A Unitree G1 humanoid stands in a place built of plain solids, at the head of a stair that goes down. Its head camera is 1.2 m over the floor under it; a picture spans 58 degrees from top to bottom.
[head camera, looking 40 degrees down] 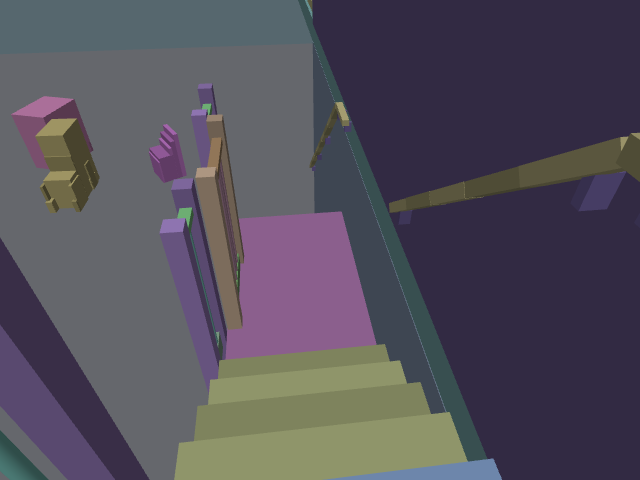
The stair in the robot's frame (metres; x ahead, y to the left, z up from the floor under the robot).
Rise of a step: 0.19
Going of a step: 0.24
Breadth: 0.90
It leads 7 degrees to the left of straight ahead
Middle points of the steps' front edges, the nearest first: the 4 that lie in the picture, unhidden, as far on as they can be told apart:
0.70 0.01 -0.19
0.93 0.03 -0.38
1.17 0.06 -0.57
1.40 0.09 -0.76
